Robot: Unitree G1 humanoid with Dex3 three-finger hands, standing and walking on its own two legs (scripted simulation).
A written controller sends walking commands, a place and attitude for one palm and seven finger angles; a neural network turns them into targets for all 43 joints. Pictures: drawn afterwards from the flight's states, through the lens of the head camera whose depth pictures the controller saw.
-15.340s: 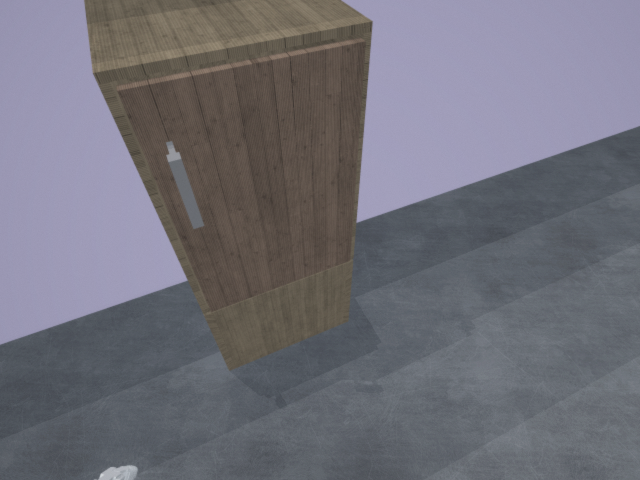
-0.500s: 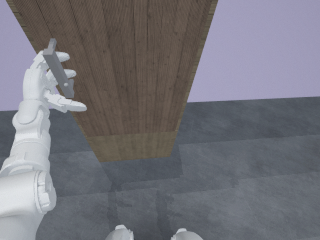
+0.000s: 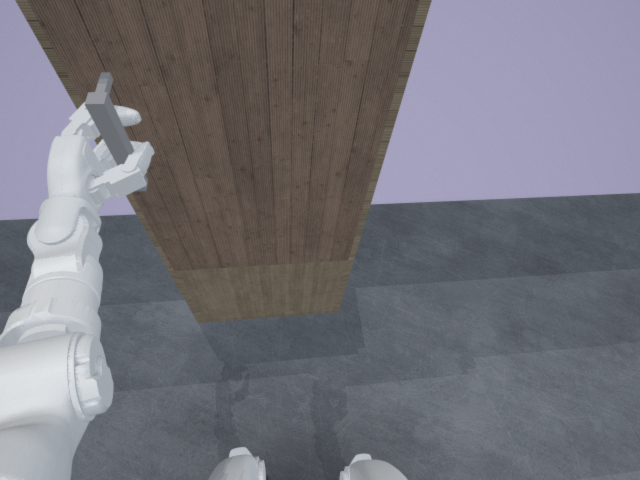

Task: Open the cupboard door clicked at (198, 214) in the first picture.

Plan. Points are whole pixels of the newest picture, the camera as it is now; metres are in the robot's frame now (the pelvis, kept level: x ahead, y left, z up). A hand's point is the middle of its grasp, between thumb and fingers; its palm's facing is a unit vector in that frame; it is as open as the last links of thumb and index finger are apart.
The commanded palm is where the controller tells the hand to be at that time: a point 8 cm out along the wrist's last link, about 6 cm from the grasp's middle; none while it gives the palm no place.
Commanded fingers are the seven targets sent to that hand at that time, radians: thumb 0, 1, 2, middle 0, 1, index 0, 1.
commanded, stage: close the thumb around the handle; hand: left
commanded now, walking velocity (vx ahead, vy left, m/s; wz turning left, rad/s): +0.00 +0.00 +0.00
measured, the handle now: (123, 136) +0.53 +0.23 +0.09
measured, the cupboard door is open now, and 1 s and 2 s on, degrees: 0 37 43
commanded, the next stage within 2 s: pull the door open along its arc in 0.14 s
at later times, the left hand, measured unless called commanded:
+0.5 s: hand (134, 178) +0.46 +0.20 +0.09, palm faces +0.03 -1.00 +0.00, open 5.8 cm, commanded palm +0.41 +0.25 +0.09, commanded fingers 0.00 0.90 0.90 -0.40 -1.35 -0.40 -1.35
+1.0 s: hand (216, 317) +0.28 +0.09 +0.10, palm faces +0.27 -0.96 +0.09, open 6.3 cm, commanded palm +0.21 +0.18 +0.09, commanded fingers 0.00 0.90 0.90 -0.40 -1.35 -0.40 -1.35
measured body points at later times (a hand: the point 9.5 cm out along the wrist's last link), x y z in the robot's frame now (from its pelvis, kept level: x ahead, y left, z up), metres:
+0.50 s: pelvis +0.01 +0.00 +0.00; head +0.09 +0.01 +0.45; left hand +0.45 +0.26 +0.09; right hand +0.03 -0.27 -0.11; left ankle +0.03 +0.10 -0.69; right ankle -0.01 -0.10 -0.69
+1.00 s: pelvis +0.01 -0.01 +0.02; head +0.02 -0.02 +0.47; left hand +0.26 +0.14 +0.10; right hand +0.22 -0.21 -0.05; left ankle +0.03 +0.10 -0.69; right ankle -0.01 -0.10 -0.69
